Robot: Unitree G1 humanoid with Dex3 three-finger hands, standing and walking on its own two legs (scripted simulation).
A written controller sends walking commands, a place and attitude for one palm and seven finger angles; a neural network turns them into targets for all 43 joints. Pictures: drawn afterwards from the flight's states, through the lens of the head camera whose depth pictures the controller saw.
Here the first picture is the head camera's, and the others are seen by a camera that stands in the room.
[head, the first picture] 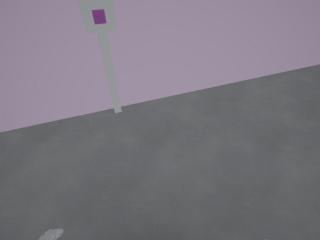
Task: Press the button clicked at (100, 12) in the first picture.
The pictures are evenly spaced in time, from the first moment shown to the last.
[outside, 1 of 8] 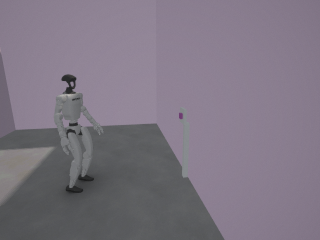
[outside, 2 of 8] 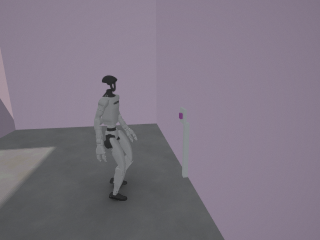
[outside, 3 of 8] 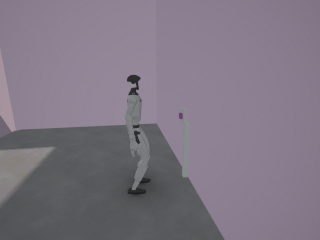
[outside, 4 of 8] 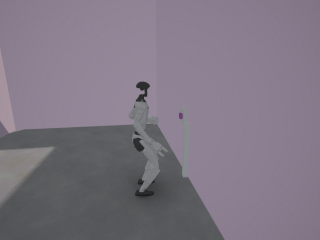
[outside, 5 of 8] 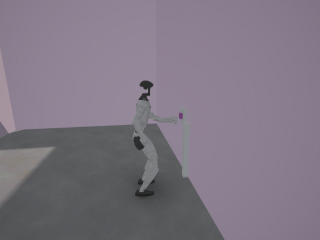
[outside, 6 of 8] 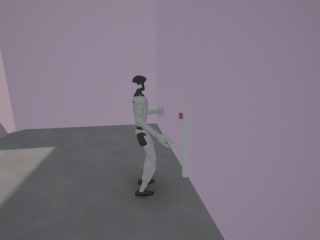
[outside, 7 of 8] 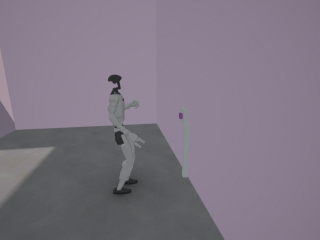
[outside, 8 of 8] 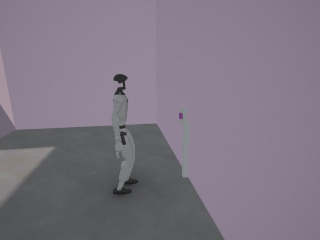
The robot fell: no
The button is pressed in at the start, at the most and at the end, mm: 0 13 0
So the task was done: yes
